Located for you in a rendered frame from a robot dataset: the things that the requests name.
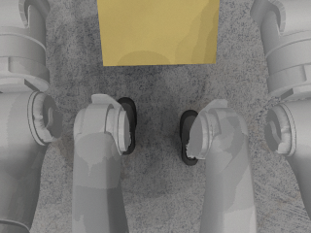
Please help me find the carton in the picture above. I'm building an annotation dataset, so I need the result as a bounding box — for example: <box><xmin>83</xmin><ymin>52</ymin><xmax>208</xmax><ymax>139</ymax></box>
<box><xmin>97</xmin><ymin>0</ymin><xmax>220</xmax><ymax>66</ymax></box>

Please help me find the robot right forearm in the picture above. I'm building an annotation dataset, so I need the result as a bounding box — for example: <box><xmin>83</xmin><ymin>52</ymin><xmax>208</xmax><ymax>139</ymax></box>
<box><xmin>250</xmin><ymin>0</ymin><xmax>311</xmax><ymax>101</ymax></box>

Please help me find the left robot upper arm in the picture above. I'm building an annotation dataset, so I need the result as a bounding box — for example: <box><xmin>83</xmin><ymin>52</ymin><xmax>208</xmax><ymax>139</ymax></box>
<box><xmin>0</xmin><ymin>90</ymin><xmax>63</xmax><ymax>233</ymax></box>

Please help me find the left robot thigh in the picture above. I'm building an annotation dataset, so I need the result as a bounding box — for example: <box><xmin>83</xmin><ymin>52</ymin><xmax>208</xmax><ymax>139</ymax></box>
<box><xmin>72</xmin><ymin>103</ymin><xmax>129</xmax><ymax>233</ymax></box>

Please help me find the robot left forearm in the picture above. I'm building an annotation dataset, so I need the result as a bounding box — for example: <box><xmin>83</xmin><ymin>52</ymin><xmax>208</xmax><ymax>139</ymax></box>
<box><xmin>0</xmin><ymin>0</ymin><xmax>51</xmax><ymax>93</ymax></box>

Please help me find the robot thigh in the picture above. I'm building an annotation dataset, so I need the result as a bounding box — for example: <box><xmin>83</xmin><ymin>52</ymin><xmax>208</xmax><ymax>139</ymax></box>
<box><xmin>72</xmin><ymin>103</ymin><xmax>129</xmax><ymax>233</ymax></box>
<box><xmin>193</xmin><ymin>108</ymin><xmax>258</xmax><ymax>233</ymax></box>

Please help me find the right robot upper arm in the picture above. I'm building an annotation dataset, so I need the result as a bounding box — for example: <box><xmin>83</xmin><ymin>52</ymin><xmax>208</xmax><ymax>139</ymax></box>
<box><xmin>263</xmin><ymin>99</ymin><xmax>311</xmax><ymax>220</ymax></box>

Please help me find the right robot thigh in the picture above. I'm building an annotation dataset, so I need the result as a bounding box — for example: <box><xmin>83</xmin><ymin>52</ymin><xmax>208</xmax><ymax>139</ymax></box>
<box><xmin>193</xmin><ymin>108</ymin><xmax>258</xmax><ymax>233</ymax></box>

